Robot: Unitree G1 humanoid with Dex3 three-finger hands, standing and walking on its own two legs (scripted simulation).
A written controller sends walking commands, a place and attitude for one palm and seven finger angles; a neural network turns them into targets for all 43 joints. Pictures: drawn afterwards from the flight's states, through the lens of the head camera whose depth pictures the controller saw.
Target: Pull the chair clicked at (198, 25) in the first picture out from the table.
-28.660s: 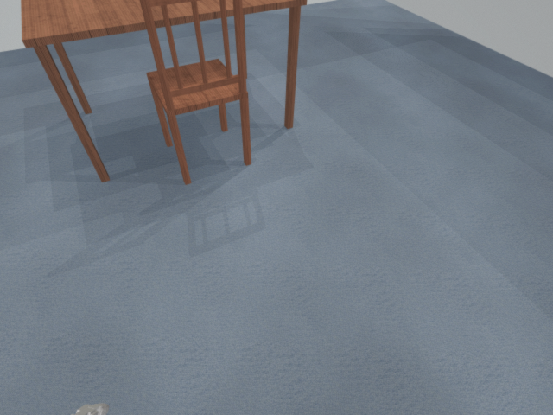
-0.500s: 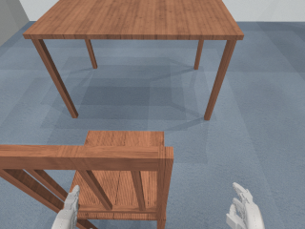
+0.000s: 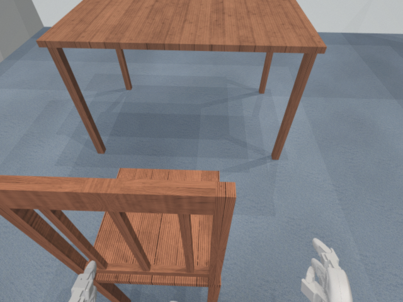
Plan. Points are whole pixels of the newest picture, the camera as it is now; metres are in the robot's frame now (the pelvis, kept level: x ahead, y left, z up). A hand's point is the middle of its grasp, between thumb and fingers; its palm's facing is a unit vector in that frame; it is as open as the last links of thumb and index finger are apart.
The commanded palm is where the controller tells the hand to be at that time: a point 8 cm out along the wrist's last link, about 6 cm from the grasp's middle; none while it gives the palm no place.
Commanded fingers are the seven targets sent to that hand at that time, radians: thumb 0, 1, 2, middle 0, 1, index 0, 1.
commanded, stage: draw the hand back to the body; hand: left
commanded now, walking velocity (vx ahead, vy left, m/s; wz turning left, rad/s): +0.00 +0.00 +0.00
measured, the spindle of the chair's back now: (133, 243) +0.24 +0.16 -0.02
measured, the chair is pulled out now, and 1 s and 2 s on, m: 0.62 0.62 0.61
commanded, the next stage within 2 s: step back with the hand held close in 1.50 s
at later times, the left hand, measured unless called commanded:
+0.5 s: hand (77, 287) +0.13 +0.19 +0.10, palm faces +0.06 -0.97 -0.23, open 17.1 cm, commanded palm +0.09 +0.25 +0.14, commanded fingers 0.00 -0.19 0.38 -0.05 -0.08 -0.05 -0.08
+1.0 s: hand (45, 269) +0.15 +0.23 +0.12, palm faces +0.20 -0.83 -0.52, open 9.5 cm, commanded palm +0.14 +0.28 +0.23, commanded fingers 0.00 0.72 0.81 -0.17 -0.26 -0.17 -0.26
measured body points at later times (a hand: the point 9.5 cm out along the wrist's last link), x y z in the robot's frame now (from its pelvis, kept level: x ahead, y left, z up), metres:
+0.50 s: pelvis -0.01 +0.00 +0.01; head -0.02 +0.00 +0.46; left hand +0.12 +0.24 +0.12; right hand +0.18 -0.22 -0.04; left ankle +0.00 +0.13 -0.67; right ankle +0.02 -0.13 -0.67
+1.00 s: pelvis +0.01 -0.01 +0.06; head +0.01 -0.04 +0.51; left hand +0.13 +0.27 +0.15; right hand +0.20 -0.22 -0.03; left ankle +0.00 +0.13 -0.67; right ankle +0.02 -0.13 -0.67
